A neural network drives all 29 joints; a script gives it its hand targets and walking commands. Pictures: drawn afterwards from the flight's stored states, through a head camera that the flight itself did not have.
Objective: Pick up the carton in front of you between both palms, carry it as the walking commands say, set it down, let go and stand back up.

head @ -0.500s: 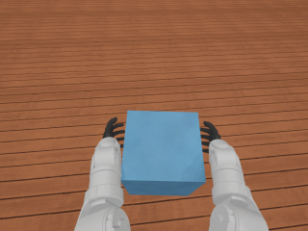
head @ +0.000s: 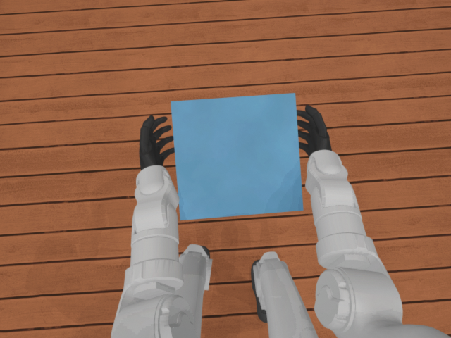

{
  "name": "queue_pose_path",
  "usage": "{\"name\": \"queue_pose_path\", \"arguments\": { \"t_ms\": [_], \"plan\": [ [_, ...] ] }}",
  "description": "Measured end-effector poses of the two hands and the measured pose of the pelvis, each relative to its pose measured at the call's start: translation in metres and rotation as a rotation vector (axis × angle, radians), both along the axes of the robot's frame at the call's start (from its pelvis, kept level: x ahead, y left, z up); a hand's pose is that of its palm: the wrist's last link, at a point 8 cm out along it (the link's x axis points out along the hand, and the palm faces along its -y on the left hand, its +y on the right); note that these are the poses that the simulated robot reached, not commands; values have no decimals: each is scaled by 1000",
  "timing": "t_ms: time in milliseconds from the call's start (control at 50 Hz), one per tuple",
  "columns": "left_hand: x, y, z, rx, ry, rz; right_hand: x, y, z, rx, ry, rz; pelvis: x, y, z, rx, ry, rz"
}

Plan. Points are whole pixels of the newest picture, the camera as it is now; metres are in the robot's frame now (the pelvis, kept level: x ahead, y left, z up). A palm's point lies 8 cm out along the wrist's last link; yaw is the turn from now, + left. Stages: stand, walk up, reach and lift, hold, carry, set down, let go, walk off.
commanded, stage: set down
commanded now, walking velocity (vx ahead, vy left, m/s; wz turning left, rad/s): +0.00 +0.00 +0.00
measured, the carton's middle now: (233, 158) +0.43 +0.02 -0.17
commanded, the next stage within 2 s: none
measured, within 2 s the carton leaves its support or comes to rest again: rests again in 1.66 s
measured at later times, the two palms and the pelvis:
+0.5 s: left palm (168, 171) +0.41 +0.16 -0.22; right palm (290, 152) +0.47 -0.12 -0.23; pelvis -0.03 -0.01 -0.13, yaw +0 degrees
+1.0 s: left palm (177, 177) +0.43 +0.17 -0.37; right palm (275, 153) +0.51 -0.11 -0.38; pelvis -0.05 -0.01 -0.23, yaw +1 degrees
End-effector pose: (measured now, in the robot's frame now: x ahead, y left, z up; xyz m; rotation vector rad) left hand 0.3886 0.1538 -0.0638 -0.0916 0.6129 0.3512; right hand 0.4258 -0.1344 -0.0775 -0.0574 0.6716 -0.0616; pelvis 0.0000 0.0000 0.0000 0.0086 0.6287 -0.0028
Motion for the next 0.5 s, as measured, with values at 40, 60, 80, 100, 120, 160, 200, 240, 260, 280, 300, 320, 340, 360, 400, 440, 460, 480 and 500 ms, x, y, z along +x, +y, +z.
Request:
{"name": "queue_pose_path", "arguments": {
  "t_ms": [40, 60, 80, 100, 120, 160, 200, 240, 260, 280, 300, 320, 340, 360, 400, 440, 460, 480, 500],
  "plan": [
    [3, 0, -9, -2, 6, 0, 6, 0, -8, 2, 8, 5, 0, -3, -9, 2, 25, -2],
    [4, 0, -13, -2, 12, -1, 8, 0, -13, 1, 13, 10, 0, -5, -14, 3, 37, -3],
    [5, 1, -18, -2, 17, -1, 10, 0, -18, 0, 19, 15, 0, -6, -18, 4, 48, -4],
    [6, 2, -24, 0, 23, -2, 12, 1, -23, -2, 24, 20, 0, -7, -23, 5, 59, -4],
    [7, 2, -29, 1, 28, -2, 13, 2, -29, -3, 30, 25, -1, -8, -27, 5, 69, -4],
    [9, 4, -40, 6, 38, 0, 16, 3, -41, -7, 39, 36, -2, -10, -36, 6, 90, -3],
    [10, 6, -53, 10, 45, 3, 18, 5, -54, -11, 44, 45, -3, -11, -46, 7, 109, -3],
    [11, 7, -65, 14, 48, 8, 21, 7, -68, -15, 48, 53, -5, -12, -56, 7, 126, -2],
    [12, 8, -72, 16, 49, 11, 22, 8, -75, -18, 48, 56, -6, -12, -61, 7, 133, -2],
    [13, 8, -79, 17, 50, 14, 23, 9, -82, -20, 48, 60, -8, -12, -66, 7, 141, -3],
    [14, 9, -85, 18, 50, 17, 25, 10, -89, -23, 48, 63, -9, -12, -72, 7, 147, -3],
    [15, 9, -92, 19, 50, 20, 27, 10, -95, -26, 48, 66, -11, -12, -77, 8, 153, -3],
    [16, 9, -99, 19, 49, 23, 28, 11, -102, -29, 48, 69, -12, -11, -83, 8, 158, -4],
    [17, 10, -106, 19, 49, 26, 30, 12, -109, -32, 47, 71, -14, -11, -89, 8, 162, -4],
    [18, 10, -119, 19, 48, 32, 34, 12, -123, -38, 46, 77, -17, -10, -100, 8, 169, -6],
    [20, 10, -133, 19, 48, 38, 37, 13, -136, -44, 46, 83, -21, -9, -110, 8, 174, -7],
    [21, 10, -140, 18, 49, 41, 39, 14, -142, -46, 46, 86, -22, -9, -116, 8, 176, -8],
    [21, 11, -146, 18, 49, 44, 41, 14, -148, -49, 46, 90, -24, -8, -121, 8, 178, -9],
    [22, 11, -153, 17, 50, 47, 43, 15, -154, -51, 47, 93, -26, -8, -126, 8, 179, -9]
  ]
}}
